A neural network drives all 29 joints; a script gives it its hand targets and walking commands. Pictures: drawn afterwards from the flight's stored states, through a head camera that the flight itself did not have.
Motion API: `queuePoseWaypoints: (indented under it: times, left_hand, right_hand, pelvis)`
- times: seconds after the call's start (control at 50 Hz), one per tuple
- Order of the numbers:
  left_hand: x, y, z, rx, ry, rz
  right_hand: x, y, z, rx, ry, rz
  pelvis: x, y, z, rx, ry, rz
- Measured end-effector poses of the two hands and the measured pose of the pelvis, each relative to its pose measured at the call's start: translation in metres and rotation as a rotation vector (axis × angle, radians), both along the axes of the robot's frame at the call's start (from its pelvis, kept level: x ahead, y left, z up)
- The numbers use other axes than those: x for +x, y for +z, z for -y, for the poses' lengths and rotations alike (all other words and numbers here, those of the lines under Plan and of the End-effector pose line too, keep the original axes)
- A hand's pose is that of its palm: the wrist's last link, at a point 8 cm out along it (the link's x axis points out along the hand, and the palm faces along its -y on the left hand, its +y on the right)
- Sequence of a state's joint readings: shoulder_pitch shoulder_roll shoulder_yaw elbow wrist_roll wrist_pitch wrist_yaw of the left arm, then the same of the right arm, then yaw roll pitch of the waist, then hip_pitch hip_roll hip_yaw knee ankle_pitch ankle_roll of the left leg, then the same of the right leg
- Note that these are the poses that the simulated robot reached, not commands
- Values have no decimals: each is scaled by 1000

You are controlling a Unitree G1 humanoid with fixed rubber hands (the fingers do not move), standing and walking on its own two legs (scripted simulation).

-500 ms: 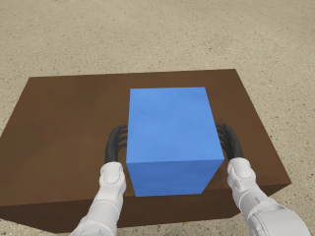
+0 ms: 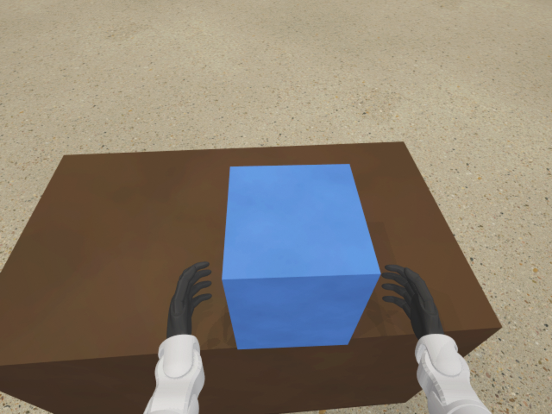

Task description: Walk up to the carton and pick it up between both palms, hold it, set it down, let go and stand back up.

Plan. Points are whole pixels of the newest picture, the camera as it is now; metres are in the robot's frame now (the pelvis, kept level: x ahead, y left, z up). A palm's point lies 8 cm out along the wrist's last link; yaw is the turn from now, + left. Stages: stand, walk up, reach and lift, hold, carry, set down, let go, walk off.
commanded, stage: set down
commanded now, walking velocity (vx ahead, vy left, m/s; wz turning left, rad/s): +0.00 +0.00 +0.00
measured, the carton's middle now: (291, 259) +0.40 +0.01 -0.02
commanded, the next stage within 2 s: none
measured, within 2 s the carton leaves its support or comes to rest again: neither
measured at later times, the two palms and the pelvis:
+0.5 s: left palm (176, 365) +0.22 +0.17 -0.03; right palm (450, 366) +0.23 -0.22 -0.03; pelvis +0.01 -0.01 +0.00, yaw +0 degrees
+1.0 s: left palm (164, 370) +0.21 +0.18 -0.03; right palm (455, 378) +0.22 -0.22 -0.03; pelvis +0.02 -0.01 +0.01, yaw +0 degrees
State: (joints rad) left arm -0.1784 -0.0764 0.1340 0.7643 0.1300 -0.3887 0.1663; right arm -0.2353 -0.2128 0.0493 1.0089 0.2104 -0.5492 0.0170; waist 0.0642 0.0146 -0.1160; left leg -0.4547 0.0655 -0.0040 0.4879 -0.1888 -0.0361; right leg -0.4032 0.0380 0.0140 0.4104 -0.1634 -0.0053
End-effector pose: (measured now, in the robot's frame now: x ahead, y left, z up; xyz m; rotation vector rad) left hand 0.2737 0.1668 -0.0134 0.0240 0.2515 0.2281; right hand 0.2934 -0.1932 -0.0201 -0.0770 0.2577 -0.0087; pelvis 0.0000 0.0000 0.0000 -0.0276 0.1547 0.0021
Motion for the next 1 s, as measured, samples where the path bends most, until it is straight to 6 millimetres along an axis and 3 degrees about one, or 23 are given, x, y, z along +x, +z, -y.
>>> queuePoseWaypoints:
  times: [0.14, 0.32, 0.56, 0.68, 1.0]
  left_hand:
    - [-12, 2, 3, 2, -11, 0]
    - [-16, -2, 1, 12, -9, -22]
    - [-64, -14, 1, 20, 22, -89]
    - [-63, -7, -5, 12, 34, -57]
    - [-62, -21, -16, 17, -4, -166]
  right_hand:
    - [-19, -4, 5, 3, 6, -40]
    - [-29, -6, 9, 16, 12, -41]
    - [-69, -10, 29, 33, -13, -44]
    - [-73, -5, 28, 37, -13, -32]
    - [-74, -13, 30, 24, -28, -124]
  pelvis:
    - [-4, 1, 1, 2, 1, 45]
    - [1, 2, 4, 6, 1, 49]
    - [13, 4, 16, 22, 3, 119]
    - [12, 4, 16, 22, 3, 130]
    - [17, 5, 15, 25, -5, 132]
